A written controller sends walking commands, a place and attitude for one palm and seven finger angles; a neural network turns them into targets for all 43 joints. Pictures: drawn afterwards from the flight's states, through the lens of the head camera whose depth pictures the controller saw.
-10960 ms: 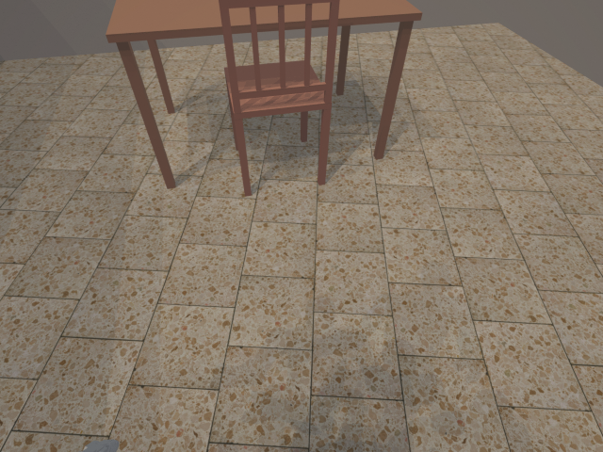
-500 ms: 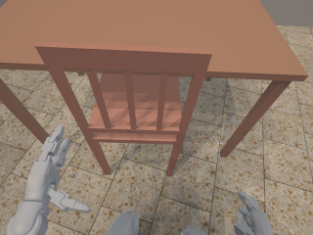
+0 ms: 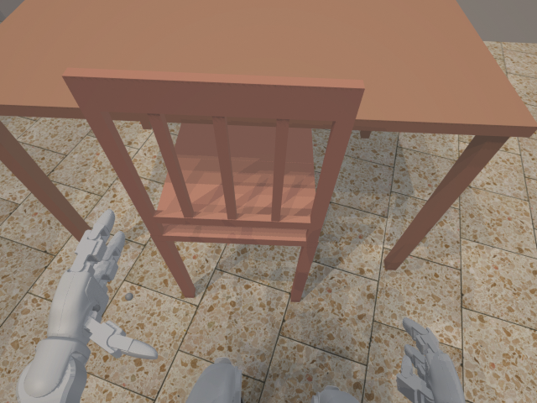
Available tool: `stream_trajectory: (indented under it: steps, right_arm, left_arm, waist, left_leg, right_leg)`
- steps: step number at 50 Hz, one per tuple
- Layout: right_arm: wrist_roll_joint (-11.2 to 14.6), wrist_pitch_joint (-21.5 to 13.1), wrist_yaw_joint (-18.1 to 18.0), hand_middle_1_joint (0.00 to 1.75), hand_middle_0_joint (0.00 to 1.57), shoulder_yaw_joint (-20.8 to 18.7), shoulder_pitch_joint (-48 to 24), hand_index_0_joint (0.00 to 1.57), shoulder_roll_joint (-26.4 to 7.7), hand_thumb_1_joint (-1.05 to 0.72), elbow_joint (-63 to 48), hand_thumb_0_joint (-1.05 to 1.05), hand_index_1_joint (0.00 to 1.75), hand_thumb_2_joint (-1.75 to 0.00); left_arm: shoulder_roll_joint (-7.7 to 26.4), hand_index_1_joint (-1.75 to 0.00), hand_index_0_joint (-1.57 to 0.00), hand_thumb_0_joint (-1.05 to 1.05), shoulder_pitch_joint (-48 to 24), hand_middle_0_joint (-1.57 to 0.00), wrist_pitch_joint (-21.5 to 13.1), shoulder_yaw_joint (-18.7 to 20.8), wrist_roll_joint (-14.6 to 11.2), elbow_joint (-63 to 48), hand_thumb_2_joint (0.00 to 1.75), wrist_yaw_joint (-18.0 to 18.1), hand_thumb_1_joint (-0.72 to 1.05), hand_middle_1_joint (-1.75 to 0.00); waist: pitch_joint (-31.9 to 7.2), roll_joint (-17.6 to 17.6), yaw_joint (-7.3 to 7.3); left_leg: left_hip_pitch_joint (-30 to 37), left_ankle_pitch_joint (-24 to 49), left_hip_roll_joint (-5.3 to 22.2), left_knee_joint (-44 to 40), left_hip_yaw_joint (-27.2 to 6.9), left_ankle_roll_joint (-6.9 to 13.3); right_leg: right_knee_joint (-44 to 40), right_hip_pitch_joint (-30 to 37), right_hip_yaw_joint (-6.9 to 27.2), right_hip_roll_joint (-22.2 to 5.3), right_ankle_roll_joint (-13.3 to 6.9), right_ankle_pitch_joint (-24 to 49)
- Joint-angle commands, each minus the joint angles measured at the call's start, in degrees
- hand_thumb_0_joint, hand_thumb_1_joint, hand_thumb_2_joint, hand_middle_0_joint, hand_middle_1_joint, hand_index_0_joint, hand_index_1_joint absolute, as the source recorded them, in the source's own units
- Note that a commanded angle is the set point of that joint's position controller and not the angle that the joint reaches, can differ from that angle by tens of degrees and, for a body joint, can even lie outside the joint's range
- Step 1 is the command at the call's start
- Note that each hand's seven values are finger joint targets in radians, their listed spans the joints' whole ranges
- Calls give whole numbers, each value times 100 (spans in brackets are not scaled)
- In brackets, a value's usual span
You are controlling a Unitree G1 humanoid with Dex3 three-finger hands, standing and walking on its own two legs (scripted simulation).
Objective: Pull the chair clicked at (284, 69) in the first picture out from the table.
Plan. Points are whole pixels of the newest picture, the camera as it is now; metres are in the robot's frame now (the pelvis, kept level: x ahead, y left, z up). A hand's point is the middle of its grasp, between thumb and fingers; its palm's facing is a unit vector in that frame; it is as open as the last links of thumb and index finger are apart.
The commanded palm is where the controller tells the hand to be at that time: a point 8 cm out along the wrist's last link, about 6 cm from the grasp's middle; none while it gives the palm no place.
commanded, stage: aim the fingers beside a spindle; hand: left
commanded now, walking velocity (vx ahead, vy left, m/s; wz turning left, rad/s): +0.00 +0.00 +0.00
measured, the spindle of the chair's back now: (226, 174) +0.50 +0.11 +0.00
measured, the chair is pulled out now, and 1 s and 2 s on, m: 0.00 0.00 0.00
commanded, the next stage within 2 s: push the fingers through the gap in 1.82 s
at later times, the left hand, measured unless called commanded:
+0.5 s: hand (147, 271) +0.29 +0.20 +0.02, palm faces +0.00 -1.00 -0.05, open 16.9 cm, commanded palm +0.27 +0.25 +0.02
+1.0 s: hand (165, 255) +0.33 +0.18 +0.00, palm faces -0.01 -1.00 -0.05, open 16.9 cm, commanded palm +0.31 +0.23 +0.00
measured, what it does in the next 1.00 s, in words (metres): stands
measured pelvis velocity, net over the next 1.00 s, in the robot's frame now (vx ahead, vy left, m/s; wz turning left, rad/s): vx -0.01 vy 0.01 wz -0.03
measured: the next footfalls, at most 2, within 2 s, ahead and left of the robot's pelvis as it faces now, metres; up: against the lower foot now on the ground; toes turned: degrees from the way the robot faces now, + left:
none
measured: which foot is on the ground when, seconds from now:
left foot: down 0.00-1.00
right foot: down 0.00-1.00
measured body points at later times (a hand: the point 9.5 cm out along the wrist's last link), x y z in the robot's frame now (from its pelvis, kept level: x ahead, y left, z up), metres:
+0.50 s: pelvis -0.01 +0.00 -0.01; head +0.08 +0.01 +0.43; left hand +0.29 +0.25 +0.02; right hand +0.15 -0.25 -0.10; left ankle +0.06 +0.11 -0.66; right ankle -0.01 -0.12 -0.66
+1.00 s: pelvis -0.01 +0.01 -0.03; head +0.09 +0.02 +0.41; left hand +0.32 +0.24 +0.01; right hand +0.14 -0.24 -0.12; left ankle +0.06 +0.11 -0.66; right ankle -0.01 -0.12 -0.66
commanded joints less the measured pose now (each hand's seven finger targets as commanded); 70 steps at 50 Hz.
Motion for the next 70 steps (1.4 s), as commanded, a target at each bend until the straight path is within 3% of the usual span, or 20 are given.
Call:
stream_trajectory:
  steps: [1,8,10,16,23,28,30,32,35,38,41,47,51,53,55,59,61,63,66,70]
  right_arm:
    - [10,-343,-83,30,20,-336,-117,20,-803,-90,-747,0,30,-90]
    - [3,-276,-65,30,20,-358,-116,20,-816,-90,-714,0,30,-90]
    - [7,-276,-51,30,20,-359,-118,20,-804,-90,-734,0,30,-90]
    - [-3,-247,-70,30,20,-351,-61,20,-869,-90,-639,0,30,-90]
    - [-43,-242,-47,30,20,-367,35,20,-894,-90,-635,0,30,-90]
    - [-40,-135,-9,30,20,-380,65,20,-907,-90,-616,0,30,-90]
    - [-44,-129,8,30,20,-386,62,20,-891,-90,-640,0,30,-90]
    - [-58,-96,9,30,20,-394,93,20,-910,-90,-631,0,30,-90]
    - [-66,-50,10,30,20,-380,116,20,-915,-90,-585,0,30,-90]
    - [-82,-35,15,30,20,-391,123,20,-917,-90,-571,0,30,-90]
    - [-98,3,66,30,20,-406,137,20,-899,-90,-636,0,30,-90]
    - [-100,165,94,30,20,-392,163,20,-902,-90,-596,0,30,-90]
    - [-121,223,101,30,20,-393,144,20,-904,-90,-580,0,30,-90]
    - [-139,254,100,30,20,-395,178,20,-918,-90,-548,0,30,-90]
    - [-149,278,126,30,20,-398,177,20,-898,-90,-580,0,30,-90]
    - [-150,376,129,30,20,-387,209,20,-910,-90,-505,0,30,-90]
    - [-149,403,156,30,20,-391,208,20,-889,-90,-537,0,30,-90]
    - [-145,436,172,30,20,-401,235,20,-915,-90,-583,0,30,-90]
    - [-132,472,175,30,20,-398,214,20,-892,-90,-592,0,30,-90]
    - [-120,493,174,30,20,-403,228,20,-903,-90,-559,0,30,-90]
  left_arm:
    - [802,-8,-6,0,-905,-6,-465,366,-104,-1104,30,-44,-50,-8]
    - [968,-8,-6,0,-1055,-6,-443,610,-125,-757,30,-13,-50,-8]
    - [866,-8,-6,0,-1089,-6,-469,505,-115,-749,30,-18,-50,-8]
    - [964,-8,-6,0,-1623,-6,-514,551,-102,-378,30,-4,-50,-8]
    - [959,-8,-6,0,-1949,-6,-537,501,-34,-299,30,54,-50,-8]
    - [1015,-8,-6,0,-2101,-6,-492,595,25,-24,30,117,-50,-8]
    - [906,-8,-6,0,-2272,-6,-522,464,36,-162,30,132,-50,-8]
    - [1004,-8,-6,0,-2257,-6,-524,558,76,-69,30,186,-50,-8]
    - [874,-8,-6,0,-2653,-6,-530,384,116,81,30,224,-50,-8]
    - [967,-8,-6,0,-2826,-6,-598,428,176,-35,30,283,-50,-8]
    - [715,-8,-6,0,-2543,-6,-563,212,198,-93,30,347,-50,-8]
    - [678,-8,-6,0,-2852,-6,-509,154,337,263,30,526,-50,-8]
    - [648,-8,-6,0,-3379,-6,-625,67,436,268,30,657,-50,-8]
    - [759,-8,-6,0,-3531,-6,-664,170,471,315,30,712,-50,-8]
    - [624,-8,-6,0,-3477,-6,-685,55,487,317,30,723,-50,-8]
    - [796,-8,-6,0,-3697,-6,-648,252,507,710,30,742,-50,-8]
    - [598,-8,-6,0,-3703,-6,-656,72,513,742,30,722,-50,-8]
    - [817,-8,-6,0,-3522,-6,-654,300,480,730,30,723,-50,-8]
    - [767,-8,-6,0,-3568,-6,-698,221,493,612,30,730,-50,-8]
    - [638,-8,-6,0,-3682,-6,-705,79,477,681,30,743,-50,-8]
  waist:
    - [-1380,139,-119]
    - [-1441,20,-73]
    - [-1475,174,-68]
    - [-1365,29,-180]
    - [-1838,136,-138]
    - [-1773,-3,-154]
    - [-1853,211,-151]
    - [-1896,64,-158]
    - [-1801,69,-246]
    - [-2033,338,-195]
    - [-2251,299,-162]
    - [-1943,74,-255]
    - [-2012,215,-283]
    - [-2200,192,-262]
    - [-2332,305,-231]
    - [-2289,60,-266]
    - [-2341,165,-263]
    - [-2433,120,-172]
    - [-2432,222,-193]
    - [-2264,62,-299]
  left_leg:
    - [1708,820,-164,-748,-305,35]
    - [1458,800,-185,-649,-253,45]
    - [1516,816,-186,-644,-243,41]
    - [1267,462,-166,-546,-253,50]
    - [1421,762,-159,-460,-295,57]
    - [1254,800,-142,-377,-278,50]
    - [1360,806,-141,-377,-304,33]
    - [1354,828,-124,-354,-337,44]
    - [1263,669,-122,-308,-351,34]
    - [1457,843,-114,-274,-388,13]
    - [1700,1128,-100,-296,-432,-11]
    - [1362,925,-86,-217,-454,-5]
    - [1393,637,-82,-203,-509,-35]
    - [1420,783,-86,-132,-518,-26]
    - [1549,905,-90,-121,-520,-51]
    - [1229,911,-110,11,-436,-13]
    - [1309,931,-109,9,-438,-26]
    - [1259,948,-129,6,-408,-20]
    - [1294,963,-125,0,-392,-19]
    - [1166,813,-119,27,-394,11]
  right_leg:
    - [-904,-194,261,174,-129,1087]
    - [-855,-184,315,168,-125,1111]
    - [-835,-232,318,163,-131,1111]
    - [-833,-519,360,178,-121,734]
    - [-649,-497,338,166,-135,1009]
    - [-548,-606,330,177,-129,1087]
    - [-508,-673,318,168,-144,1040]
    - [-481,-711,301,190,-144,1035]
    - [-446,-903,293,185,-140,885]
    - [-359,-952,296,175,-163,981]
    - [-305,-928,245,169,-160,1160]
    - [-214,-1157,227,195,-155,1026]
    - [-149,-1370,232,178,-167,785]
    - [-99,-1356,242,189,-179,872]
    - [-71,-1362,239,180,-183,937]
    - [-41,-1306,281,203,-181,1055]
    - [-22,-1364,268,197,-181,1039]
    - [-51,-1201,290,204,-190,1086]
    - [-37,-1203,305,210,-189,1112]
    - [-73,-1305,311,206,-164,1015]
